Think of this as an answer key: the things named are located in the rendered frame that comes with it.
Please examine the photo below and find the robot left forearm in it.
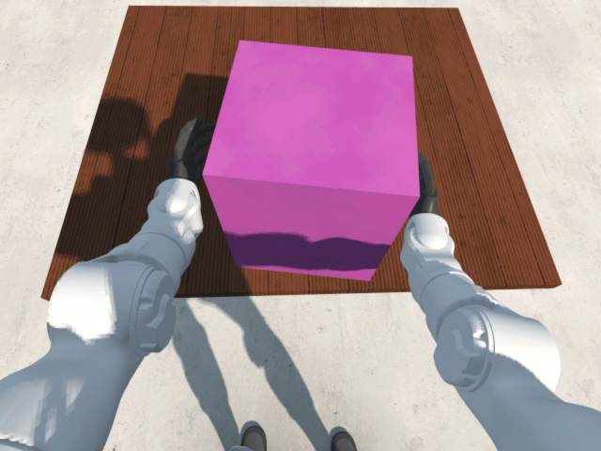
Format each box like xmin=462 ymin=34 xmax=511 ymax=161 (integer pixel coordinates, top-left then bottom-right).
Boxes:
xmin=47 ymin=179 xmax=203 ymax=341

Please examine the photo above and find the robot foot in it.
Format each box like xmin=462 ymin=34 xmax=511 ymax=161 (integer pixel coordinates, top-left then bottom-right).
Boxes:
xmin=240 ymin=426 xmax=267 ymax=451
xmin=331 ymin=431 xmax=357 ymax=451

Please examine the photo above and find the robot left hand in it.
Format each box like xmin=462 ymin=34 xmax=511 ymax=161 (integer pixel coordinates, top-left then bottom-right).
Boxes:
xmin=166 ymin=117 xmax=216 ymax=185

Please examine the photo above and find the table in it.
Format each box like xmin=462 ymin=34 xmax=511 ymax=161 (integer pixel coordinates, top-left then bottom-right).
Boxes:
xmin=40 ymin=6 xmax=562 ymax=301

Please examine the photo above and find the left robot upper arm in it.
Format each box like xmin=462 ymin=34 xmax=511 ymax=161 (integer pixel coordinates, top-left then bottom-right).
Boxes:
xmin=0 ymin=261 xmax=177 ymax=451

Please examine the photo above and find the robot left foot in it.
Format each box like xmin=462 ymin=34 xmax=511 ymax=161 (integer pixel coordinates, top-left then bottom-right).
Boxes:
xmin=240 ymin=426 xmax=267 ymax=451

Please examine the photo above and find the robot right hand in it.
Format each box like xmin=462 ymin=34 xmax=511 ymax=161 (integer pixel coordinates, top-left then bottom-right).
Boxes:
xmin=409 ymin=151 xmax=439 ymax=219

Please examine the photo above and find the robot right foot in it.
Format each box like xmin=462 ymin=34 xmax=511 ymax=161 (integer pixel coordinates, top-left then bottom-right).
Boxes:
xmin=331 ymin=431 xmax=357 ymax=451

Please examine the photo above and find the robot right forearm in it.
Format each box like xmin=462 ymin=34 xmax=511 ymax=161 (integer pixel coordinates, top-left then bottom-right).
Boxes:
xmin=400 ymin=213 xmax=561 ymax=385

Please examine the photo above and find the right robot upper arm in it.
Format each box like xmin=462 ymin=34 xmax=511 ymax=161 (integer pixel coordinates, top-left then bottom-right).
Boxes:
xmin=433 ymin=305 xmax=601 ymax=451

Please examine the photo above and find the carton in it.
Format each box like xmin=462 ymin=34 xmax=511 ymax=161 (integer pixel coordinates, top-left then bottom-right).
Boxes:
xmin=202 ymin=40 xmax=420 ymax=281

